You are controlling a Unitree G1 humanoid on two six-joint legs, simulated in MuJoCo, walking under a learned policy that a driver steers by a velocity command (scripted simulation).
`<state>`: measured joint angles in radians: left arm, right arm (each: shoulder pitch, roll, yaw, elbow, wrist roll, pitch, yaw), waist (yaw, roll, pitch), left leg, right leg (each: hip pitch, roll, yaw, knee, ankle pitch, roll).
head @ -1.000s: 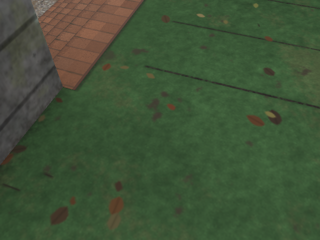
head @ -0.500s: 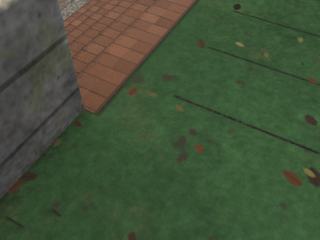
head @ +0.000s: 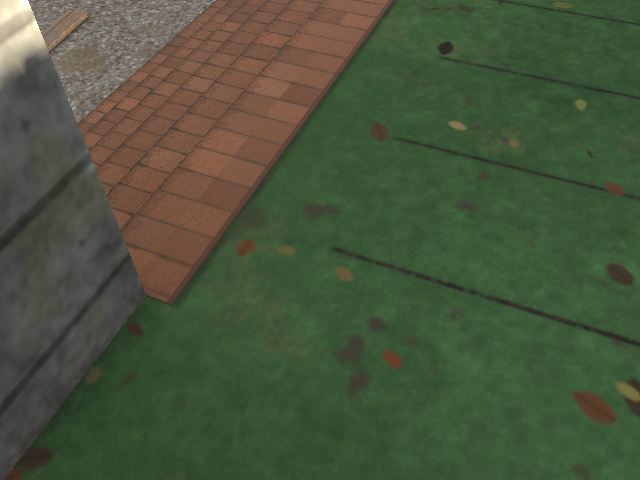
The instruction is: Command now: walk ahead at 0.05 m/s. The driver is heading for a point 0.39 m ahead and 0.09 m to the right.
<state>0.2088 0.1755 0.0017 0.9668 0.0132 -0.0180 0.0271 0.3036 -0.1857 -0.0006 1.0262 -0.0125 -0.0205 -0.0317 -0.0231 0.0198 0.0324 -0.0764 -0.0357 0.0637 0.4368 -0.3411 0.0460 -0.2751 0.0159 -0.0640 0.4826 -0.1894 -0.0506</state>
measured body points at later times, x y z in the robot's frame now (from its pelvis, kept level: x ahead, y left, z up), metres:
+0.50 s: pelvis +0.01 -0.01 +0.01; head +0.01 -0.01 +0.46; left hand +0.00 +0.22 -0.16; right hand -0.02 -0.22 -0.16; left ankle -0.06 +0.09 -0.74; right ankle +0.05 -0.09 -0.74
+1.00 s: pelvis +0.05 -0.01 +0.00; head +0.04 -0.03 +0.45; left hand +0.05 +0.22 -0.15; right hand -0.07 -0.23 -0.16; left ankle -0.07 +0.09 -0.74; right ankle +0.07 -0.10 -0.71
